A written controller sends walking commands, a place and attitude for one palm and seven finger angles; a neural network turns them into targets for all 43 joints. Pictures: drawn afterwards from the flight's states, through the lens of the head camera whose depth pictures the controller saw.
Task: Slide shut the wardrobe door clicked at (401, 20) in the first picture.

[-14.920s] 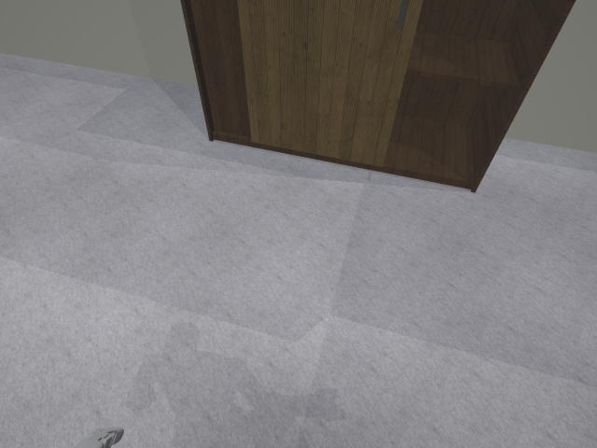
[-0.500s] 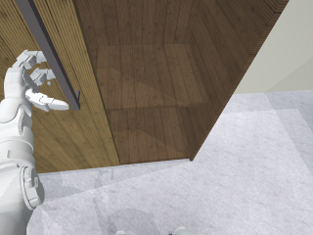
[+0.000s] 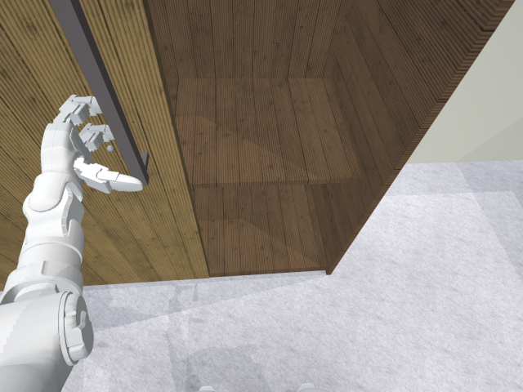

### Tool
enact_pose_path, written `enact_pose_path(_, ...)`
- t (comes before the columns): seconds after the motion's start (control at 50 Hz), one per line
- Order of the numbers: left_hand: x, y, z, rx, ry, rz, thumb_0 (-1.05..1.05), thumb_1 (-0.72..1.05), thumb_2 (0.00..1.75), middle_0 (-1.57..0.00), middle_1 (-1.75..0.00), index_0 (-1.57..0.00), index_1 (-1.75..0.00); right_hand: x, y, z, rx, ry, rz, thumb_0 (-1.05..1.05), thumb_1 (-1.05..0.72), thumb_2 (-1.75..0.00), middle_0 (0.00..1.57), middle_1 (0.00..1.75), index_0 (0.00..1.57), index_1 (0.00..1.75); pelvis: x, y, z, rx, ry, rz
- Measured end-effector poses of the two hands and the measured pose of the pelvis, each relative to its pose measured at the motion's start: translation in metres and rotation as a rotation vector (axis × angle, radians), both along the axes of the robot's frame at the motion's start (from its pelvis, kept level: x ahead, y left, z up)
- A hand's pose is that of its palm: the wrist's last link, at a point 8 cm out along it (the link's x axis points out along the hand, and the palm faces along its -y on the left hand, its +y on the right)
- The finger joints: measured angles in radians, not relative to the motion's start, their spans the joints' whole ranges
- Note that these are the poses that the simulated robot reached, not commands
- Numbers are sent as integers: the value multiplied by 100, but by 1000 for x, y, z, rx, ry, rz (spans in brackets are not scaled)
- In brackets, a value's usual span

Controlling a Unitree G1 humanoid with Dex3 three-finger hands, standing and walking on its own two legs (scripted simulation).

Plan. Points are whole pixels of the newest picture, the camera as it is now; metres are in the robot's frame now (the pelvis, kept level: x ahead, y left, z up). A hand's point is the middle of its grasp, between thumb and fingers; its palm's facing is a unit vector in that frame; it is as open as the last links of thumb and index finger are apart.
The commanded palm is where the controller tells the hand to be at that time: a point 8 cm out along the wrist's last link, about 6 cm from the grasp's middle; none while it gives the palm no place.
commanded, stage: move the hooked fingers beside the handle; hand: left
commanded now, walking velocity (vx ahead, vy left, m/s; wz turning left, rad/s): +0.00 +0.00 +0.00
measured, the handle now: (115, 100) +0.49 +0.21 +0.16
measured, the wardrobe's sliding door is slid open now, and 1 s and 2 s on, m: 0.45 0.45 0.45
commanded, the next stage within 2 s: none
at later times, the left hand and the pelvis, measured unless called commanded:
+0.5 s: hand (109, 147) +0.45 +0.23 +0.10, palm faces +0.07 -1.00 -0.01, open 13.9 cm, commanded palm +0.42 +0.28 +0.10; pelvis +0.00 -0.01 +0.00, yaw -1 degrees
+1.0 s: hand (86, 153) +0.43 +0.25 +0.11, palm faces +0.08 -1.00 +0.00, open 14.0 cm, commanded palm +0.41 +0.30 +0.10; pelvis +0.00 -0.01 +0.00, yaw -1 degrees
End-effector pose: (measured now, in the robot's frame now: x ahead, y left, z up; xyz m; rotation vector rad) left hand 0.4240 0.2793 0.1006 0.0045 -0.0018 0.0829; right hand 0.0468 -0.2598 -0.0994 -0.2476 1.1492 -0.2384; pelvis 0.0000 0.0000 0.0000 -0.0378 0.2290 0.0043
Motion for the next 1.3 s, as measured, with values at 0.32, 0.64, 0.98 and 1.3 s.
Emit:
enact_pose_path(0.32,-1,-3,3,4,5,-12,-2,-50,30,-32,-121,-31,-122,5,-7,0,6,-6,-9,1,-91,-90,20,30,20,30,4,-7,2,5,-11,-4)
enact_pose_path(0.64,-6,2,7,6,3,-9,-2,-50,30,-30,-120,-30,-121,1,-17,3,-7,-10,-29,1,-91,-90,20,30,20,30,4,-12,3,8,-11,-14)
enact_pose_path(0.98,-17,25,10,3,-6,-8,-2,-50,30,-30,-120,-30,-120,4,-14,6,-21,-29,-24,1,-91,-90,20,30,20,30,2,-7,3,4,-14,-15)
enact_pose_path(1.3,-14,32,4,-5,8,-21,-2,-50,30,-30,-120,-30,-120,5,-2,6,-27,-30,-6,1,-90,-90,20,30,20,30,-1,2,1,-1,-9,-9)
